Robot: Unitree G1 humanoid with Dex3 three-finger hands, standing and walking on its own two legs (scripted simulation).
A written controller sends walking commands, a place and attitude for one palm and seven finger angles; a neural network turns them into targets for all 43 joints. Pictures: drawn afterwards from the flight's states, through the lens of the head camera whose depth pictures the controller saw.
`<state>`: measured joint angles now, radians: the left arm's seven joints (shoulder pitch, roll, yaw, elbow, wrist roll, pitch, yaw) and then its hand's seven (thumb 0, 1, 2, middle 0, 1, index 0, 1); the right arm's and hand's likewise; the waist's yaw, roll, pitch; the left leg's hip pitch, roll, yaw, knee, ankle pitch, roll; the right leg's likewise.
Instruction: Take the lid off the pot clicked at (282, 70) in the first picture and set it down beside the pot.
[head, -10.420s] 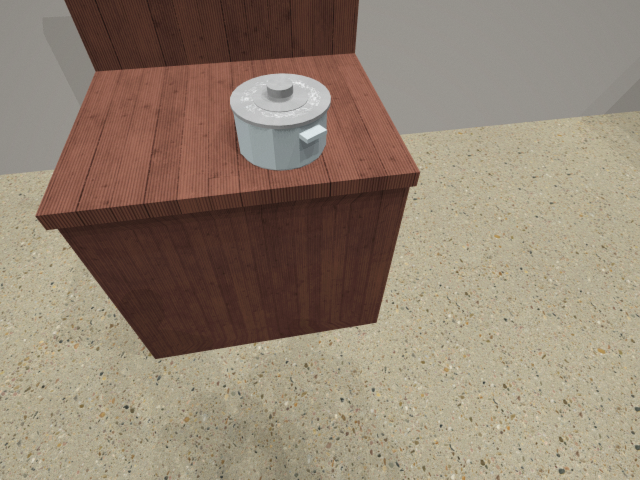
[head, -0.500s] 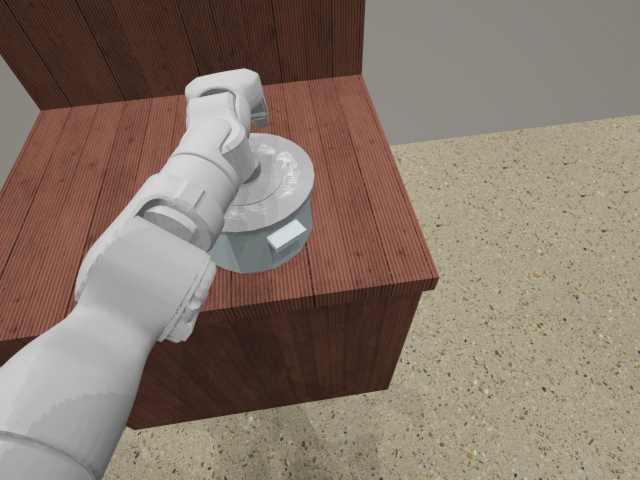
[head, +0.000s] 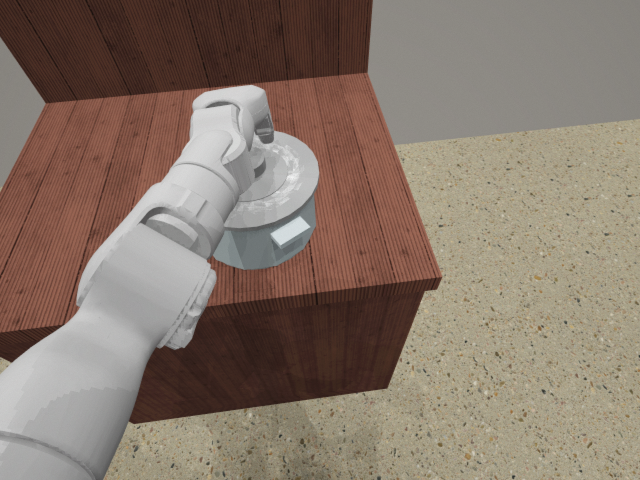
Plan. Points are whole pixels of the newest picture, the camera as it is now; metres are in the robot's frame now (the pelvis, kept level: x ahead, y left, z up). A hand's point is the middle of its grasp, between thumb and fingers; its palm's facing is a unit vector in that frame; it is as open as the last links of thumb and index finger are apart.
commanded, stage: lower the open fingers around the knob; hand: left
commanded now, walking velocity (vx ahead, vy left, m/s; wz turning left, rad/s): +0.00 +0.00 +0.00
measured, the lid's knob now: (247, 162) +0.54 +0.06 +0.08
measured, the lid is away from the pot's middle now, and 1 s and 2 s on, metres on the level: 0.01 0.00 0.01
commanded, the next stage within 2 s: close the fingers and squeeze the knob in 0.62 s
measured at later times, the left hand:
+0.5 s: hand (239, 164) +0.51 +0.06 +0.11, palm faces -0.36 -0.08 -0.93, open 10.0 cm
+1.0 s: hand (238, 169) +0.50 +0.07 +0.11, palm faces -0.36 -0.06 -0.93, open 9.8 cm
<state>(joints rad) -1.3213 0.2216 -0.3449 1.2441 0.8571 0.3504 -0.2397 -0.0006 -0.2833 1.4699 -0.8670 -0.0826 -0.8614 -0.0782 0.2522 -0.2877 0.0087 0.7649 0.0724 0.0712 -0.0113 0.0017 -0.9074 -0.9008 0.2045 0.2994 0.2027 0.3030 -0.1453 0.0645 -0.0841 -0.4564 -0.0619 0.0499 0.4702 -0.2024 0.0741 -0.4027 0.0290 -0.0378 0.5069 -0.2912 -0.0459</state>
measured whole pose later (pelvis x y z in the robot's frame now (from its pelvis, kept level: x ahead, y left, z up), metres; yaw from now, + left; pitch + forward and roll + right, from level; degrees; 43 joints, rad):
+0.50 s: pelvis +0.01 +0.01 +0.00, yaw -1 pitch +13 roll +0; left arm -1.29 0.24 -0.30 1.29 0.87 0.34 -0.17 0.00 -0.28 1.47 -0.87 -0.09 -0.84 -0.07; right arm 0.32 -0.28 -0.01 0.80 0.06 0.08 0.00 0.00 -0.91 -0.90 0.21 0.30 0.20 0.30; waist -0.17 0.06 -0.10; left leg -0.51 -0.06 0.07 0.50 -0.22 0.09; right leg -0.46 0.03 -0.02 0.52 -0.30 -0.03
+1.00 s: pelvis +0.00 +0.01 +0.00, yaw -1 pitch +13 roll +0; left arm -1.29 0.22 -0.32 1.31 0.86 0.34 -0.16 0.00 -0.07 1.09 -0.59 -0.69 -0.57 -0.68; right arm 0.31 -0.28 -0.01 0.80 0.06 0.06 0.00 0.00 -0.91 -0.90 0.21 0.30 0.20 0.30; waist -0.16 0.07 -0.11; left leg -0.52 -0.06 0.07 0.51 -0.22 0.09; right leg -0.46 0.03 -0.02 0.53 -0.30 -0.03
